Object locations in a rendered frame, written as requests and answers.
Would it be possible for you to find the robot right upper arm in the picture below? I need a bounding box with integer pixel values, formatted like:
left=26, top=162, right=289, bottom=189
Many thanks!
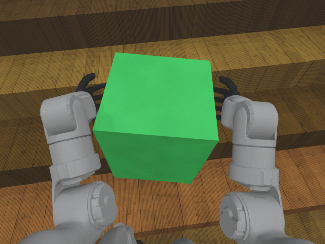
left=219, top=191, right=315, bottom=244

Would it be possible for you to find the robot left upper arm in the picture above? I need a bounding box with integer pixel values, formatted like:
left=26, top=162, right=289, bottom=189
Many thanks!
left=18, top=181, right=118, bottom=244

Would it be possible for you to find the right robot forearm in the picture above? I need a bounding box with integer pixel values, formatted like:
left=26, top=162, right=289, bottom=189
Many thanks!
left=221, top=95, right=285, bottom=228

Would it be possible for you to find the left robot forearm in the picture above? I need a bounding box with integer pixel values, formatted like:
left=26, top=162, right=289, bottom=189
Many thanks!
left=40, top=91, right=101, bottom=220

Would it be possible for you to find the left robot hand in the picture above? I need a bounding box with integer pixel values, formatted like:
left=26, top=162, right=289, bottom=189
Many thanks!
left=76, top=73, right=106, bottom=121

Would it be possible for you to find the right robot hand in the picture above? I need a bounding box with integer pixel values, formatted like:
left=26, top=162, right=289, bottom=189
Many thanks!
left=213, top=76, right=240, bottom=120

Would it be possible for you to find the robot left thigh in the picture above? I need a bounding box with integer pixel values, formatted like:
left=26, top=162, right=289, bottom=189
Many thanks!
left=98, top=225, right=135, bottom=244

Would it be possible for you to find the carton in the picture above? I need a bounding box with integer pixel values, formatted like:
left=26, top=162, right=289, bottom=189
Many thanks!
left=93, top=52, right=219, bottom=184

